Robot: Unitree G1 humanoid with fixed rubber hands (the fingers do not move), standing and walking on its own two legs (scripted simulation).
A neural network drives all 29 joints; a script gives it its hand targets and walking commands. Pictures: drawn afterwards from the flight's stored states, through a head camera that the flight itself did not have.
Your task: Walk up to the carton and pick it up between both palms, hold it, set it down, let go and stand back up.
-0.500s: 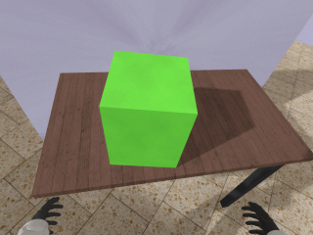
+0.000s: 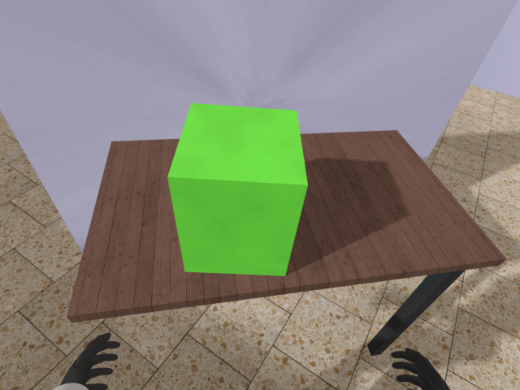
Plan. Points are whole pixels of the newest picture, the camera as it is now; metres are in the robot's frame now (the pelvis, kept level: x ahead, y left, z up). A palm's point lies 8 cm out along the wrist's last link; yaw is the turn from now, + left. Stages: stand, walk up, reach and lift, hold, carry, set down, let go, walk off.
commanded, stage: reach and lift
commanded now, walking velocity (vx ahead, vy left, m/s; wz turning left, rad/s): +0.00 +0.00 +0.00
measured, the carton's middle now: (239, 192) +0.48 +0.04 +0.05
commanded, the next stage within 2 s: none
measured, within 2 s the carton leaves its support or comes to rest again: neither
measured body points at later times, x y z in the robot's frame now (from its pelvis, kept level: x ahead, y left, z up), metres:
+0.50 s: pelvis -0.04 -0.01 +0.00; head -0.08 +0.01 +0.45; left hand +0.21 +0.26 -0.02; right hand +0.19 -0.24 +0.00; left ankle +0.02 +0.12 -0.73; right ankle +0.03 -0.13 -0.74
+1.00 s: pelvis +0.01 +0.03 +0.00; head +0.01 +0.05 +0.45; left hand +0.30 +0.28 +0.03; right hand +0.29 -0.17 +0.04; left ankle +0.02 +0.12 -0.74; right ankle +0.03 -0.12 -0.74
